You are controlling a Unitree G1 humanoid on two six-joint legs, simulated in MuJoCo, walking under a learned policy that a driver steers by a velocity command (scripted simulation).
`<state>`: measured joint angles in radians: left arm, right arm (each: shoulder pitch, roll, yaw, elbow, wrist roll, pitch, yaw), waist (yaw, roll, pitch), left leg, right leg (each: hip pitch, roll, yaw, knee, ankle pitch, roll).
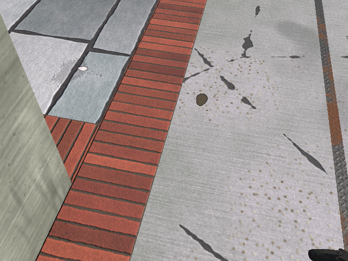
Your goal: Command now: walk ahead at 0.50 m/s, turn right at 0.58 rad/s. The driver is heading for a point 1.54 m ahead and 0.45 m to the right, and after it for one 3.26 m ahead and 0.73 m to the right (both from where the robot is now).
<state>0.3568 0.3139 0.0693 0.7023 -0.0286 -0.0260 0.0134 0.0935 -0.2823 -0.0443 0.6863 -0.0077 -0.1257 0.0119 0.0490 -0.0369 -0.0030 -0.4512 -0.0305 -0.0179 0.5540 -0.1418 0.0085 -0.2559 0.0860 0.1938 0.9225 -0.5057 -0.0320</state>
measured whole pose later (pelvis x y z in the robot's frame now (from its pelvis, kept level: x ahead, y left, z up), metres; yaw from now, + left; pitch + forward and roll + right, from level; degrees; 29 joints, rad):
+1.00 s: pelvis +0.54 -0.13 +0.00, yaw -30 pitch +1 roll +0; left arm 0.38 0.31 0.07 0.76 -0.02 -0.03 0.01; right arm 0.07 -0.29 -0.03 0.74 -0.01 -0.12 0.04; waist 0.06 -0.01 0.02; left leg -0.45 -0.02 0.00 0.55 -0.13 0.02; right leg -0.10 0.06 0.17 0.71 -0.46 -0.04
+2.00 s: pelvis +0.84 -0.30 +0.01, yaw -30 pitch -1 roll -1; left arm 0.18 0.23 0.03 0.92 0.01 -0.01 0.02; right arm 0.22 -0.23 -0.01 0.96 -0.01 -0.02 -0.03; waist 0.00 -0.01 0.02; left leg -0.22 0.03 -0.01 0.53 -0.30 -0.02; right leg -0.27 0.01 -0.02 0.49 -0.20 -0.01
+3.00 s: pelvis +0.92 -0.38 +0.02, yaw -30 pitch +1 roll +0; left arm 0.39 0.20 0.03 1.14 -0.01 -0.11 -0.02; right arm 0.25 -0.25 -0.06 0.99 0.04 -0.09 0.00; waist 0.04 0.03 -0.01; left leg -0.48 0.04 0.00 1.13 -0.31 0.06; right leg -0.09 0.03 -0.04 0.39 -0.31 -0.05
